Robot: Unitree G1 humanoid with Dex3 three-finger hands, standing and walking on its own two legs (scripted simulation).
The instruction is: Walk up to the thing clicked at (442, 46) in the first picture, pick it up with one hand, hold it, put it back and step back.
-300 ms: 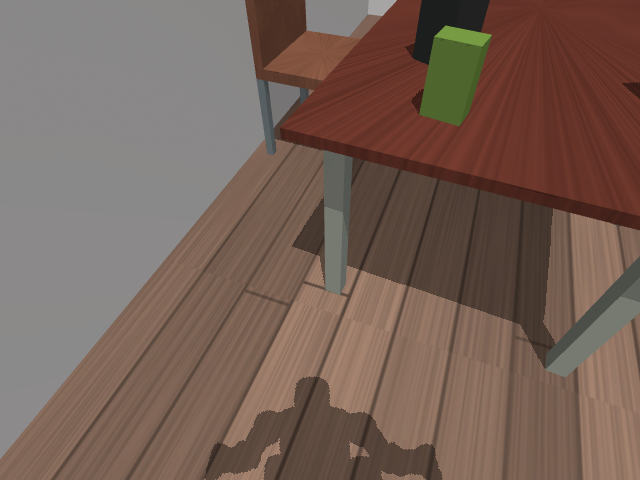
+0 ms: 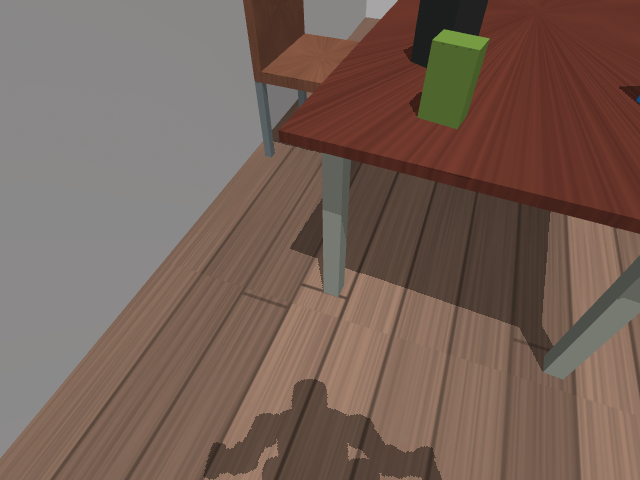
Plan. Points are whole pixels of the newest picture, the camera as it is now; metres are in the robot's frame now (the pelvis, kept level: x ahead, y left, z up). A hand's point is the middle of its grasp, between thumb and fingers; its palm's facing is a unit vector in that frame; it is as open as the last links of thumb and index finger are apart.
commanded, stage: stand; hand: left
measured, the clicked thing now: (450, 81) +0.91 -0.25 +0.06
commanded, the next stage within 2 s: walk up in 0.82 s
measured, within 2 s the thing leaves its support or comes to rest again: neither
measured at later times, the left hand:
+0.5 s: hand out of the picture +0.08 +0.25 -0.16, palm faces -0.03 -0.94 -0.34, open 7.4 cm
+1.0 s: hand out of the picture +0.10 +0.25 -0.15, palm faces -0.13 -0.93 -0.35, open 7.4 cm
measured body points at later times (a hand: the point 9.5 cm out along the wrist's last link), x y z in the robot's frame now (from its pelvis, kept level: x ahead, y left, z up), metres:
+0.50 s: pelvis +0.00 +0.00 +0.00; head +0.01 +0.00 +0.45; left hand +0.08 +0.30 -0.13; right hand +0.08 -0.30 -0.13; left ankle +0.00 +0.13 -0.75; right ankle +0.00 -0.12 -0.75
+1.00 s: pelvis +0.02 -0.03 -0.01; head +0.03 -0.03 +0.44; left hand +0.10 +0.30 -0.13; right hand +0.05 -0.36 -0.12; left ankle +0.00 +0.13 -0.75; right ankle +0.02 -0.17 -0.71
